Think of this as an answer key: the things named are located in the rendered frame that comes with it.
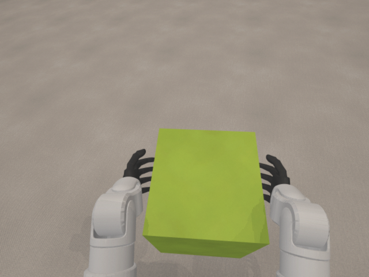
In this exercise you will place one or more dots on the carton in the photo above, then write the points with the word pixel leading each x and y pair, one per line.
pixel 205 195

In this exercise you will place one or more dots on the robot right forearm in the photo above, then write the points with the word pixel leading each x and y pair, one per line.
pixel 304 240

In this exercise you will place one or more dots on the robot left forearm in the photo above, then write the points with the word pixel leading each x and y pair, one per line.
pixel 113 229

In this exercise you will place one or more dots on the left robot hand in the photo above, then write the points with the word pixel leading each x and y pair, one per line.
pixel 133 168

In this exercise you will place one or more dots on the right robot hand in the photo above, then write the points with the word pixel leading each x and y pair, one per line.
pixel 278 172

